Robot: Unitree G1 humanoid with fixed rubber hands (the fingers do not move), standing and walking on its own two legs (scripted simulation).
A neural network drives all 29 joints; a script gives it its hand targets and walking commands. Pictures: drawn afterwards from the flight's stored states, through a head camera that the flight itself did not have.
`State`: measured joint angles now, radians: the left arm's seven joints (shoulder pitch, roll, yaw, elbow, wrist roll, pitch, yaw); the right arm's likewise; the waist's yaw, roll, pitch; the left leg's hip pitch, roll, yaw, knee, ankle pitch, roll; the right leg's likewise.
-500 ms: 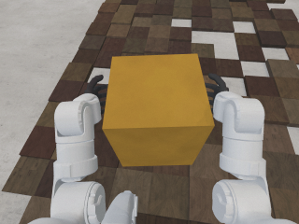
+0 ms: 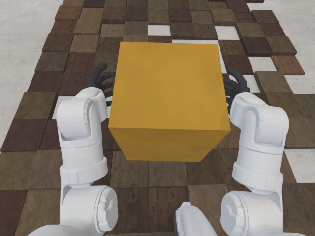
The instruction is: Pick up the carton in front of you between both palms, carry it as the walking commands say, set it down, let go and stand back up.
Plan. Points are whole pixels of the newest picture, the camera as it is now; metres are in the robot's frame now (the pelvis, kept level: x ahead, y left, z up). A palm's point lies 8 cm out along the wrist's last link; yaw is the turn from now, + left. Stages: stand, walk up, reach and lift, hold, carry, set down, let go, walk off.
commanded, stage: carry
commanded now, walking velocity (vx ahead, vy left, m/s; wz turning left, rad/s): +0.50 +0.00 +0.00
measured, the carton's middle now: (165, 110) +0.40 -0.03 +0.05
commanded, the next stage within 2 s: none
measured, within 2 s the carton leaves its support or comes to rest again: neither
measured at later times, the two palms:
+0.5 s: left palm (96, 24) +0.65 +0.15 +0.12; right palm (198, 19) +0.68 -0.15 +0.12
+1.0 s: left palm out of the picture +0.91 +0.15 +0.10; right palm out of the picture +0.90 -0.15 +0.10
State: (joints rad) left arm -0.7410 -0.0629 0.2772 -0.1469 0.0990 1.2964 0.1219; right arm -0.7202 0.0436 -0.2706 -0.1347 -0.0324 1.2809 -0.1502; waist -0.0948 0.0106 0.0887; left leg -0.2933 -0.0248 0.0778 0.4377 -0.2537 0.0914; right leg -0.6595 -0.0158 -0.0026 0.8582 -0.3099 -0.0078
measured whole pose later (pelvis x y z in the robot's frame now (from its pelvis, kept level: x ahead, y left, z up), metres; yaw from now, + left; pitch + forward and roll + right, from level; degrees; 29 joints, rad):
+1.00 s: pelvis +0.58 +0.00 -0.01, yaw +1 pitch +4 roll -1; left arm -0.42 -0.14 0.20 -0.22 0.11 1.18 0.11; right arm -0.41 0.11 -0.22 -0.23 -0.07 1.18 -0.12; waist -0.04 0.02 -0.01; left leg -0.19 0.03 0.10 0.51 -0.55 0.02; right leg -0.48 0.00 -0.14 0.50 -0.13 -0.02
